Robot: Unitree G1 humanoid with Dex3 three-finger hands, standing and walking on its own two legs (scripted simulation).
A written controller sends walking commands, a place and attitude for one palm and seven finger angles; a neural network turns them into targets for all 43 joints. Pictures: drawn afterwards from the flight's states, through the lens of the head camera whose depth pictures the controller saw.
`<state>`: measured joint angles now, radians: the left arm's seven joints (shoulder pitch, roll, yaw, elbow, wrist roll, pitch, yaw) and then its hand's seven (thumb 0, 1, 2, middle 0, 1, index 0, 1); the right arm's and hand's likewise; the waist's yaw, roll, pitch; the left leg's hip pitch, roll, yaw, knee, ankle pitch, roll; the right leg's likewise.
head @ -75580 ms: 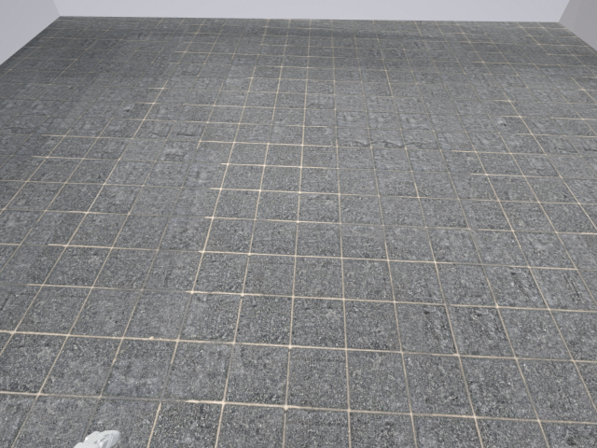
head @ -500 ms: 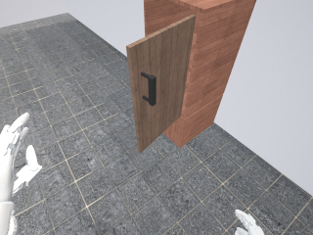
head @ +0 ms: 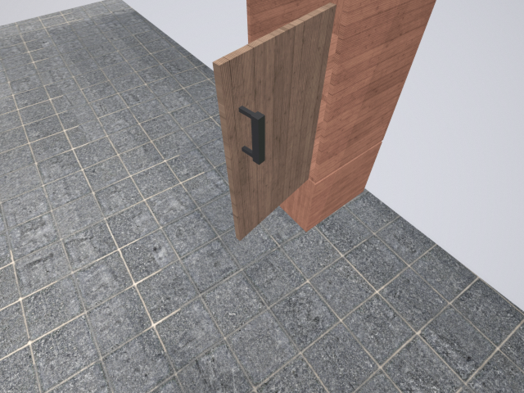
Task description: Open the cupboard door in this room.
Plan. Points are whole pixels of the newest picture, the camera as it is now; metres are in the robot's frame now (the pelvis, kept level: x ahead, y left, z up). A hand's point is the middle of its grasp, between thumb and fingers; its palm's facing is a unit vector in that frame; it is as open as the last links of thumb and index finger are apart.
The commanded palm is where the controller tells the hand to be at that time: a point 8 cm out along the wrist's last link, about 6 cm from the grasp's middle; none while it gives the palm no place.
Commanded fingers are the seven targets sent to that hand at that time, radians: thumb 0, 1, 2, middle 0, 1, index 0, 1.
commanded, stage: let the arm hang, fingers relaxed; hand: left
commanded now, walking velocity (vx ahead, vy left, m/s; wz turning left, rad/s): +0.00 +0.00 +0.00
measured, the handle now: (251, 135) +0.61 +0.06 +0.02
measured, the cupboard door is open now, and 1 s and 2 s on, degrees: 100 100 100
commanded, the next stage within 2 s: look to check the result in 0.56 s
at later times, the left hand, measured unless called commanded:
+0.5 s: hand out of the picture +0.01 +0.18 -0.17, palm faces +0.03 -0.98 -0.20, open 7.3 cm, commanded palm none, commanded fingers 0.00 0.90 0.90 -0.20 -0.30 -0.20 -0.30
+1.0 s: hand out of the picture +0.04 +0.21 -0.17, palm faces +0.01 -0.96 -0.26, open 7.4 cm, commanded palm none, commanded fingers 0.00 0.90 0.90 -0.20 -0.30 -0.20 -0.30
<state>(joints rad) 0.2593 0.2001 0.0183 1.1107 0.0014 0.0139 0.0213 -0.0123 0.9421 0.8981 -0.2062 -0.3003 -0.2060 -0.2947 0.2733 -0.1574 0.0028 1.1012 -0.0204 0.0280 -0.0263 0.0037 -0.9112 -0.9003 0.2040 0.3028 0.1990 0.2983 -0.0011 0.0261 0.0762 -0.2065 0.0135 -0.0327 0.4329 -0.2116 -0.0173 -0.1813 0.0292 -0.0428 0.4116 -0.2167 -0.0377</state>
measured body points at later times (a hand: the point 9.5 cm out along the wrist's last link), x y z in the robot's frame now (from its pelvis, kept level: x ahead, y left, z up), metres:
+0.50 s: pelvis +0.00 +0.01 +0.00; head +0.01 +0.00 +0.45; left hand +0.01 +0.23 -0.16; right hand -0.01 -0.21 -0.17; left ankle +0.01 +0.13 -0.74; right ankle +0.00 -0.10 -0.74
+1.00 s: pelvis +0.01 +0.01 +0.00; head +0.03 +0.00 +0.45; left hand +0.05 +0.26 -0.15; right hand +0.03 -0.24 -0.16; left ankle +0.01 +0.13 -0.74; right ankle +0.00 -0.10 -0.74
